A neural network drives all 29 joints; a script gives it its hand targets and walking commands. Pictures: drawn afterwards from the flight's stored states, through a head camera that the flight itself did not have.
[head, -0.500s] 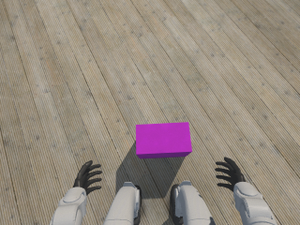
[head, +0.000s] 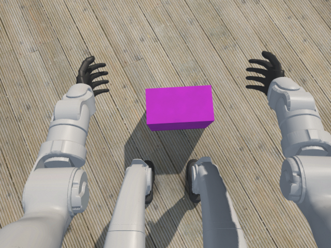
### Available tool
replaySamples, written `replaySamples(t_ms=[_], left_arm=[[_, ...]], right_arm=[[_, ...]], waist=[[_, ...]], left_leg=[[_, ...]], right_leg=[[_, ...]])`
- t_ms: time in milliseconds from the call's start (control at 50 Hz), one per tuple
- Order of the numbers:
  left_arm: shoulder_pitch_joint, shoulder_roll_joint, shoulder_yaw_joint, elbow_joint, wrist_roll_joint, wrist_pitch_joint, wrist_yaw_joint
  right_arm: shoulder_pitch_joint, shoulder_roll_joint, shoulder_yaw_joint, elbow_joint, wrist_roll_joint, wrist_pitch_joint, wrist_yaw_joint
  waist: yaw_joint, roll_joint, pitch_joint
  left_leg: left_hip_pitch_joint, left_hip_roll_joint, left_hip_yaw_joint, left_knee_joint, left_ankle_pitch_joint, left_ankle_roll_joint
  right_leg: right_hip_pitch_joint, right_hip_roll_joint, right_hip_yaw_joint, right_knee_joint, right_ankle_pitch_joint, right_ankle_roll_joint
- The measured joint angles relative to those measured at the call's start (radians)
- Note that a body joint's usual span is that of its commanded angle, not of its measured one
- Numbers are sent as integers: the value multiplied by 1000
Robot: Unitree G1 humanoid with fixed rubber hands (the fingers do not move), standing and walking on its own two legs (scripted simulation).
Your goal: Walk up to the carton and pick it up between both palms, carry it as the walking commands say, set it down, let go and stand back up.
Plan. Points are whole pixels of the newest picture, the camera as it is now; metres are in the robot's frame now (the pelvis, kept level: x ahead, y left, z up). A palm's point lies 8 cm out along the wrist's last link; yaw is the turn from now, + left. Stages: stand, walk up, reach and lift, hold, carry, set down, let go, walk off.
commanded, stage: reach and lift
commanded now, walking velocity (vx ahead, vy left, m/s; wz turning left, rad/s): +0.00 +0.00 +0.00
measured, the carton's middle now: (178, 110) +0.51 -0.04 -0.54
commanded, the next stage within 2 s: none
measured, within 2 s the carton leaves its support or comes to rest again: neither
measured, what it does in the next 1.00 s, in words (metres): lowers itself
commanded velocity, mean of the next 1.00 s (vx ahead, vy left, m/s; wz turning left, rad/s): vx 0.00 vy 0.00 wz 0.00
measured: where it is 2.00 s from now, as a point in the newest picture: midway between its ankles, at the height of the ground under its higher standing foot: (171, 189)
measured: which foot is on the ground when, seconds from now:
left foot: down 0.00-1.00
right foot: down 0.00-1.00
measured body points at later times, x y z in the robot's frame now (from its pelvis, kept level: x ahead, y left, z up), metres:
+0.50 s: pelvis +0.09 +0.00 +0.01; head +0.43 -0.01 +0.31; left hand +0.52 +0.19 -0.14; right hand +0.54 -0.27 -0.14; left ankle +0.14 +0.13 -0.61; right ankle +0.14 -0.12 -0.60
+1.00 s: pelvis +0.03 -0.01 -0.14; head +0.37 -0.01 +0.15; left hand +0.52 +0.19 -0.29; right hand +0.53 -0.27 -0.28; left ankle +0.14 +0.13 -0.61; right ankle +0.13 -0.12 -0.61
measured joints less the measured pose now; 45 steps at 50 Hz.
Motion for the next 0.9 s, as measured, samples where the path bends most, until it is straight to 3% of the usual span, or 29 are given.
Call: replaySamples(t_ms=[100, 160, 320, 480, 580, 660, 700, 780, 900], left_arm=[[-78, 1, 12, 67, -11, -62, 28], [-69, 2, 23, 34, -21, -101, 28], [36, 35, 26, -230, -7, -189, 27], [268, -42, 17, -458, -29, -277, 6], [322, -120, 20, -376, 4, -297, -8], [284, -117, 71, -290, 61, -352, -19], [263, -106, 87, -243, 80, -365, -30], [278, -81, 51, -245, 64, -352, -41], [189, -75, 46, -284, 32, -314, -9]], right_arm=[[-88, -67, 11, 64, 11, -70, 43], [-100, -93, 11, 66, 16, -105, 67], [-25, -106, -33, -163, 23, -205, 89], [167, -26, -108, -296, 3, -305, 91], [261, 3, -111, -227, -16, -320, 96], [258, 43, -134, -194, -20, -340, 88], [249, 55, -138, -179, -26, -350, 79], [226, 51, -100, -154, -6, -365, 99], [155, -11, -132, -151, -10, -333, 130]], waist=[[10, 0, -51], [13, -9, -69], [8, -21, 56], [-8, -5, 23], [-7, 14, -194], [-36, -12, -328], [-50, -12, -374], [-40, 28, -408], [-31, 18, -328]], left_leg=[[-117, -1, 18, 35, -21, 10], [-162, -2, 23, 34, -33, 10], [-106, 7, 7, 11, -89, 4], [-140, -14, -41, -7, -95, -11], [-284, -24, -59, 25, -136, -19], [-400, -44, -41, 90, -145, -19], [-468, -56, -45, 123, -165, -23], [-590, -48, -77, 200, -179, -32], [-723, -58, -60, 335, -175, -34]], right_leg=[[-125, 2, 21, 41, -14, 4], [-174, 4, 27, 43, -25, 6], [-113, 16, 15, 8, -74, -3], [-144, 40, 35, 0, -64, 13], [-283, 42, 34, 34, -108, 15], [-402, 32, 59, 115, -185, 15], [-465, 27, 62, 147, -116, 31], [-580, 35, 24, 223, -164, 28], [-701, 27, 26, 349, -206, 18]])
